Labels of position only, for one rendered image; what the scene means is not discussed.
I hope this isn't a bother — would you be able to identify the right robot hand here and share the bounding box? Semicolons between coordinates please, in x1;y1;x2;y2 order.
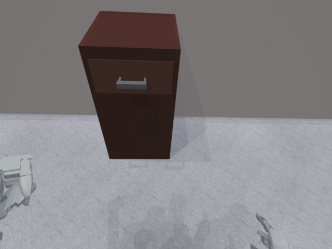
251;212;290;249

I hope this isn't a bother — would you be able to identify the cabinet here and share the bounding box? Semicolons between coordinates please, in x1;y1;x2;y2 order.
78;11;181;159

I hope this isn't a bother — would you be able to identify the handle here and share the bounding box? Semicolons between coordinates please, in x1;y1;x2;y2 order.
116;77;147;89

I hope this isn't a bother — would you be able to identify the left robot hand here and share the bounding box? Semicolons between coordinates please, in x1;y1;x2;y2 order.
0;154;36;220

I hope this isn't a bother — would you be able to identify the drawer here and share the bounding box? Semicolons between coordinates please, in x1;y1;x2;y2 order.
88;59;174;94

